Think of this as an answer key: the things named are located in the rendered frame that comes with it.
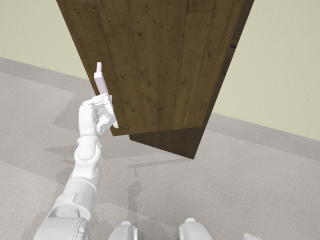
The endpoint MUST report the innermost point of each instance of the handle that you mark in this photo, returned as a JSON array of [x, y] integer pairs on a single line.
[[100, 82]]

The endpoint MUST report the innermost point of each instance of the robot left thigh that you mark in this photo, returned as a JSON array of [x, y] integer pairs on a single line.
[[124, 232]]

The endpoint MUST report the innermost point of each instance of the left robot hand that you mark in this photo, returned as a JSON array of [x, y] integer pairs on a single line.
[[88, 117]]

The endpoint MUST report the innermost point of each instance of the left robot upper arm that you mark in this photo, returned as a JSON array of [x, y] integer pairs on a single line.
[[65, 228]]

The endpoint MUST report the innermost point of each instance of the left robot shin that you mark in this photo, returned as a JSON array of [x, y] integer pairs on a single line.
[[125, 223]]

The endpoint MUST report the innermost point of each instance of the cupboard door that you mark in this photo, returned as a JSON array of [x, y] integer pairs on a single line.
[[161, 59]]

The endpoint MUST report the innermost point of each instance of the robot left forearm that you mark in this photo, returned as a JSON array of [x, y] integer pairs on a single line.
[[78, 196]]

